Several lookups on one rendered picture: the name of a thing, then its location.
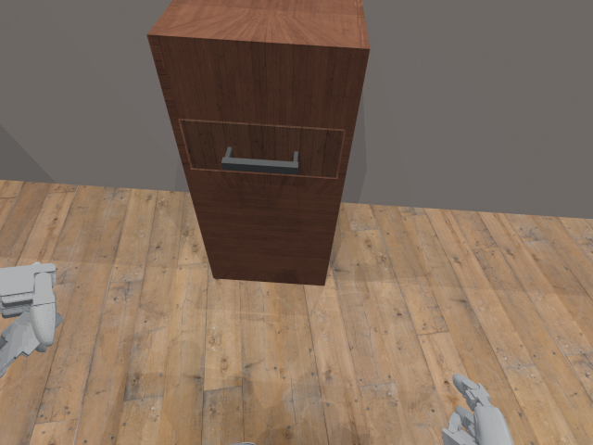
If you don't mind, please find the handle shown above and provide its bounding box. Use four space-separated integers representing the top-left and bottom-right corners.
221 147 298 174

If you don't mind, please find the left robot hand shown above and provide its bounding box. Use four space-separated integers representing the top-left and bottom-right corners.
0 261 62 378

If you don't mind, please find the drawer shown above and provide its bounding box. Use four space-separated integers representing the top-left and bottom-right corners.
181 119 344 178

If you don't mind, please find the right robot hand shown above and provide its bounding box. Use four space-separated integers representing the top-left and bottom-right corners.
442 374 514 445

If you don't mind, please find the cabinet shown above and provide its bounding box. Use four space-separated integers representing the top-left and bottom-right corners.
147 0 370 286

